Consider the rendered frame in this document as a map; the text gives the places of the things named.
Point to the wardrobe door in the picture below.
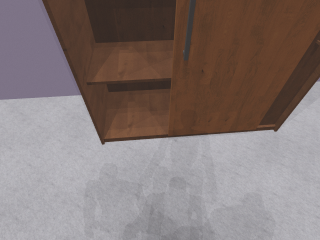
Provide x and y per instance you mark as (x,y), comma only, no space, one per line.
(241,54)
(301,73)

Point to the handle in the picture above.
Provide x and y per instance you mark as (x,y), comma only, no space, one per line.
(190,19)

